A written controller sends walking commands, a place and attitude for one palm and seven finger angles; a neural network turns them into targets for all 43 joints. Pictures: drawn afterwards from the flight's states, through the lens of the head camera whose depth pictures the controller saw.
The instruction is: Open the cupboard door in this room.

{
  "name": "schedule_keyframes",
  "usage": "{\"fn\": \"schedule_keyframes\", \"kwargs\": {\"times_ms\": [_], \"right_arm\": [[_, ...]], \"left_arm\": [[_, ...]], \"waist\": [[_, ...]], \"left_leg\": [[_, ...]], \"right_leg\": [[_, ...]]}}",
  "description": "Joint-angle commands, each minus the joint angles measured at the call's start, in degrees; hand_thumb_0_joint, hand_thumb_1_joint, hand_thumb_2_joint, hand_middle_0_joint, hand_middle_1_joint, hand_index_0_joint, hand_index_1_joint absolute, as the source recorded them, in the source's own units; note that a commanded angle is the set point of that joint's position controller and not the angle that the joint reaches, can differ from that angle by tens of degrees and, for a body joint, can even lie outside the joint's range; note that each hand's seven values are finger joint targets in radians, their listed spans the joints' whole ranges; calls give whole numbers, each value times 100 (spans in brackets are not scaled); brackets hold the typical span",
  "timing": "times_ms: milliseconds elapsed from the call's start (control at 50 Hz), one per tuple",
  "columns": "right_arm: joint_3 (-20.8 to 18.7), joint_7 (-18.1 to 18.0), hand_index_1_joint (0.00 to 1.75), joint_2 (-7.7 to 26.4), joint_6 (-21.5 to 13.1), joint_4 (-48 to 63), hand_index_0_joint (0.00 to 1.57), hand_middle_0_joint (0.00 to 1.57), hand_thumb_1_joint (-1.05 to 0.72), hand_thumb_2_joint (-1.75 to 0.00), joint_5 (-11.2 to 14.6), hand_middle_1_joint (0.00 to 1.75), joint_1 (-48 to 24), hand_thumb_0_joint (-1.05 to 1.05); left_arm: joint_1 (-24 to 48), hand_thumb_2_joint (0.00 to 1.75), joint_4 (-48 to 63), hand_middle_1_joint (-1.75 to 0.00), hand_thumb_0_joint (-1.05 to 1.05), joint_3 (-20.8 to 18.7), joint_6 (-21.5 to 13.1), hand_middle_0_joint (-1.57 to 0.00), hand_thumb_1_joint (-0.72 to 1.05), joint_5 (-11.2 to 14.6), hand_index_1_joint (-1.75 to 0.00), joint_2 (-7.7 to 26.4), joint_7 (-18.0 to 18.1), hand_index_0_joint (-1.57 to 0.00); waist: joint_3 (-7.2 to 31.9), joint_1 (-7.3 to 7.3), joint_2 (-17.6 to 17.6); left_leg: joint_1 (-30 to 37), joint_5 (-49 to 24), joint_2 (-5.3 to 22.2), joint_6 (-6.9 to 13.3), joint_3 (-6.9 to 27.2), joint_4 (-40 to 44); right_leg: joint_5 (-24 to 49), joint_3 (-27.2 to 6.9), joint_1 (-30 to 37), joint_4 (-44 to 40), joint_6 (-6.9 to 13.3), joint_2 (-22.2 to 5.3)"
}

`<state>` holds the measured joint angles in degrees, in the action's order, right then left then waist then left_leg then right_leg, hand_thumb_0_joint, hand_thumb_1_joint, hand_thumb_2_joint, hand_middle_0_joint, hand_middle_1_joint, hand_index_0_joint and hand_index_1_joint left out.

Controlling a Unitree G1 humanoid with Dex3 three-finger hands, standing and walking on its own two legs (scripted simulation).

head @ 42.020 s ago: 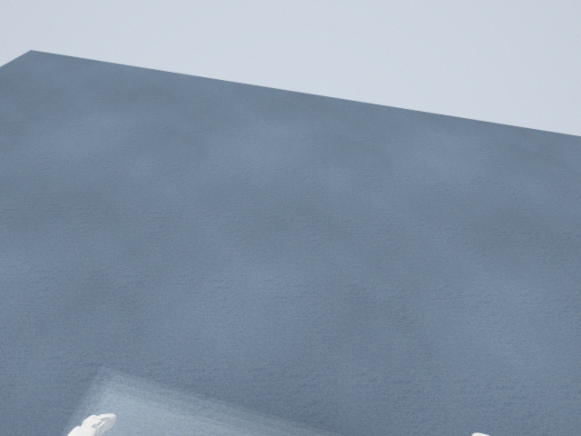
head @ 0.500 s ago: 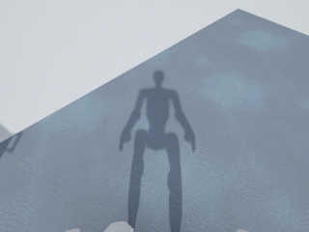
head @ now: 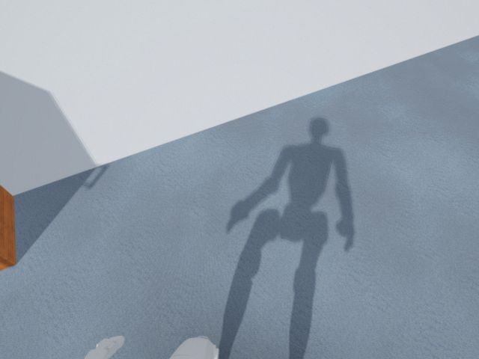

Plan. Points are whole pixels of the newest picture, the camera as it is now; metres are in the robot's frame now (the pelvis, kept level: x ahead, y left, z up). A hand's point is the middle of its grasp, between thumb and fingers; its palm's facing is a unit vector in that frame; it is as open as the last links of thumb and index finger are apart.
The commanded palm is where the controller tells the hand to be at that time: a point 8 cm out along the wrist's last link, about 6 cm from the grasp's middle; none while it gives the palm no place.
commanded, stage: turn to face it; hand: left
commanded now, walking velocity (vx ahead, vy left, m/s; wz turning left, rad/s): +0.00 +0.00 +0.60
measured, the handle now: out of the picture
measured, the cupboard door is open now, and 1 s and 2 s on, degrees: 44 44 44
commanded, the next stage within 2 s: take the last steps up to it in 1.90 s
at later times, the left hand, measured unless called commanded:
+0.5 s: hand out of the picture +0.05 +0.23 -0.15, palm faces +0.32 -0.91 -0.27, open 7.4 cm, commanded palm none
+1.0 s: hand out of the picture -0.04 +0.22 -0.17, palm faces +0.59 -0.78 -0.23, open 7.4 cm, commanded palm none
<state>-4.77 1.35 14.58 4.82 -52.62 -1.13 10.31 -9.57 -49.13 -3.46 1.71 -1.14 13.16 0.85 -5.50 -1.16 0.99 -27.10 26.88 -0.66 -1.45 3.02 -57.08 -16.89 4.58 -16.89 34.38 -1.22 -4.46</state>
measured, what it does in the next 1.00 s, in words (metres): steps on the spot, turning left: left foot, then right foot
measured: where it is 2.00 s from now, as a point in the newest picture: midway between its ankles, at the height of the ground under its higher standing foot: outside the picture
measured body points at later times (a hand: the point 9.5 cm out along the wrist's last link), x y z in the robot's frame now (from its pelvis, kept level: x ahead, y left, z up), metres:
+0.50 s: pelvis +0.01 -0.02 +0.00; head +0.05 +0.00 +0.45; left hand +0.03 +0.27 -0.13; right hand +0.15 -0.24 -0.14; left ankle -0.01 +0.13 -0.73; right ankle +0.04 -0.14 -0.73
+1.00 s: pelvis +0.01 -0.01 +0.01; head +0.04 +0.05 +0.45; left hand -0.08 +0.26 -0.15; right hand +0.24 -0.16 -0.12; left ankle -0.04 +0.09 -0.73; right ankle +0.07 -0.15 -0.67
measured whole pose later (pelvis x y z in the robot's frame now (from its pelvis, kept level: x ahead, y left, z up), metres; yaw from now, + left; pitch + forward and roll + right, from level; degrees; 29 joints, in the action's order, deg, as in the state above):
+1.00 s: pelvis +0.01 -0.01 +0.01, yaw +35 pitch +1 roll -1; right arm -2.3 0.2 12.2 1.7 -50.6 -1.5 8.8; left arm -9.5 -51.1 -4.3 4.1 -0.5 15.3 0.3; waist -5.7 -0.1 -2.8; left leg -17.9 14.8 -1.0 1.3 2.4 -31.9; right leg -26.8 1.6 -26.1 58.8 -4.8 -4.5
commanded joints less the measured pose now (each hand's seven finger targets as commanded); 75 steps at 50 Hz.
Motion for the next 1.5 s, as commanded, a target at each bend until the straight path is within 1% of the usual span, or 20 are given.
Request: {"fn": "schedule_keyframes", "kwargs": {"times_ms": [0, 140, 180, 220, 440, 480, 560, 740, 760, 780, 800, 900, 1080, 1100, 1140, 1220, 1380, 1400, 1440, 1480], "right_arm": [[-107, 52, 30, 360, -169, 563, 20, 20, -90, -90, 16, 30, -286, 0], [-55, 36, 30, 451, -342, 470, 20, 20, -90, -90, 52, 30, 163, 0], [-313, -86, 30, 1507, -377, 406, 20, 20, -90, -90, -19, 30, 867, 0], [-277, -173, 30, 1454, -401, 416, 20, 20, -90, -90, -63, 30, 740, 0], [-190, -202, 30, 1026, -296, 611, 20, 20, -90, -90, -12, 30, -349, 0], [-116, -128, 30, 368, -290, 825, 20, 20, -90, -90, 62, 30, -420, 0], [-179, 9, 30, 503, -165, 563, 20, 20, -90, -90, 9, 30, -285, 0], [2, 40, 30, 328, -318, 564, 20, 20, -90, -90, 51, 30, -243, 0], [-84, 29, 30, 664, -365, 524, 20, 20, -90, -90, 37, 30, 95, 0], [-263, -29, 30, 1356, -411, 485, 20, 20, -90, -90, -17, 30, 597, 0], [-301, -109, 30, 1582, -364, 326, 20, 20, -90, -90, -4, 30, 938, 0], [-107, -255, 30, 1002, -423, 517, 20, 20, -90, -90, -41, 30, 35, 0], [-188, -193, 30, 1039, -309, 546, 20, 20, -90, -90, -28, 30, -276, 0], [-177, -183, 30, 951, -302, 597, 20, 20, -90, -90, 11, 30, -391, 0], [-115, -113, 30, 431, -294, 809, 20, 20, -90, -90, 67, 30, -437, 0], [-170, 22, 30, 511, -153, 514, 20, 20, -90, -90, -4, 30, -261, 0], [0, 53, 30, 265, -311, 547, 20, 20, -90, -90, 44, 30, -224, 0], [-44, 45, 30, 484, -343, 470, 20, 20, -90, -90, 41, 30, 87, 0], [-304, -88, 30, 1528, -386, 376, 20, 20, -90, -90, -10, 30, 893, 0], [-261, -174, 30, 1447, -412, 352, 20, 20, -90, -90, -49, 30, 873, 0]], "left_arm": [[120, 90, 469, -30, 0, -175, -145, -20, 90, -45, -30, 894, 77, -20], [-358, 90, 265, -30, 0, -275, -104, -20, 90, 34, -30, 1126, 6, -20], [98, 90, 651, -30, 0, -116, -30, -20, 90, 57, -30, 547, -23, -20], [364, 90, 721, -30, 0, -146, -11, -20, 90, 30, -30, 632, -33, -20], [-570, 90, 187, -30, 0, -197, -55, -20, 90, 87, -30, 602, -19, -20], [-814, 90, 203, -30, 0, -376, -151, -20, 90, -65, -30, 1491, 70, -20], [120, 90, 462, -30, 0, -200, -142, -20, 90, -27, -30, 944, 98, -20], [-489, 90, 199, -30, 0, -286, -153, -20, 90, 12, -30, 1219, 20, -20], [-411, 90, 267, -30, 0, -262, -134, -20, 90, 45, -30, 1069, -5, -20], [-282, 90, 511, -30, 0, -173, -101, -20, 90, 92, -30, 645, -40, -20], [102, 90, 639, -30, 0, -114, -34, -20, 90, 47, -30, 667, -3, -20], [158, 90, 402, -30, 0, -157, 27, -20, 90, 31, -30, 612, -33, -20], [-313, 90, 279, -30, 0, -157, -33, -20, 90, 73, -30, 601, -19, -20], [-569, 90, 229, -30, 0, -203, -78, -20, 90, 68, -30, 723, 6, -20], [-705, 90, 268, -30, 0, -356, -148, -20, 90, -61, -30, 1558, 86, -20], [226, 90, 491, -30, 0, -164, -140, -20, 90, -13, -30, 955, 88, -20], [-463, 90, 206, -30, 0, -273, -145, -20, 90, -6, -30, 1228, 22, -20], [-374, 90, 238, -30, 0, -260, -118, -20, 90, 45, -30, 1178, 1, -20], [12, 90, 630, -30, 0, -92, -57, -20, 90, 87, -30, 571, -30, -20], [383, 90, 701, -30, 0, -111, -8, -20, 90, 38, -30, 640, -13, -20]], "waist": [[439, 49, -1632], [998, -37, -543], [1142, -453, 1756], [1028, -325, 699], [836, 338, 585], [696, 519, -2010], [396, 19, -1606], [935, 103, -1072], [1165, -97, -272], [1352, -376, 1537], [1449, -502, 1349], [822, -57, 881], [823, 203, 804], [863, 373, 533], [708, 518, -1989], [279, 9, -1655], [817, 165, -994], [953, -43, -574], [1347, -465, 1698], [1135, -416, 666]], "left_leg": [[-211, 29, 317, -189, -433, -505], [1812, -1607, 180, -46, -657, 3165], [2684, -4344, 2461, 1315, 2398, 3749], [2041, -3502, 2254, 1490, 2064, 3675], [512, -2210, 915, 681, 1376, 3094], [-944, 379, -397, -107, -159, 850], [-555, 35, 248, -125, -121, -1145], [1327, -1265, 4, -73, -900, 2789], [2209, -2215, 469, 130, -247, 3257], [3047, -4372, 2115, 986, 2011, 3474], [3023, -5235, 2517, 1551, 2307, 3446], [1893, -3895, 1471, 1091, 1307, 3507], [843, -2583, 992, 815, 1546, 3328], [425, -2183, 760, 611, 1455, 2985], [-829, 607, -421, -109, -119, 564], [-554, -44, 234, -136, -140, -1161], [1060, -979, -19, -111, -949, 2508], [1774, -1768, 139, -8, -651, 3087], [2850, -4882, 2413, 1413, 2340, 3578], [2266, -3728, 2341, 1579, 2216, 3633]], "right_leg": [[1175, -601, 363, -1691, 685, -1398], [1738, 151, 298, 141, 118, -1351], [-2148, 151, -1876, 2512, -509, -218], [-1497, -426, -1813, 3128, -362, -304], [98, -179, 966, -590, -224, 343], [-166, -2597, 1620, -2201, 592, -2004], [771, -1244, 449, -1828, 796, -1554], [2818, 72, 916, -151, 276, -1403], [2049, 322, 177, 705, -25, -1204], [-1329, 552, -1442, 2110, -512, -346], [-2189, -172, -1775, 2960, -426, -197], [-945, -513, -1453, 2849, -391, -166], [-226, -211, 556, -48, -246, 395], [210, -341, 1201, -919, -212, 250], [36, -2698, 1468, -2213, 747, -2210], [775, -1045, 395, -1835, 789, -1490], [2688, 44, 967, -284, 331, -1439], [2201, 218, 436, 296, 81, -1342], [-2270, 221, -1674, 2604, -520, -199], [-1751, -368, -1795, 3246, -384, -319]]}}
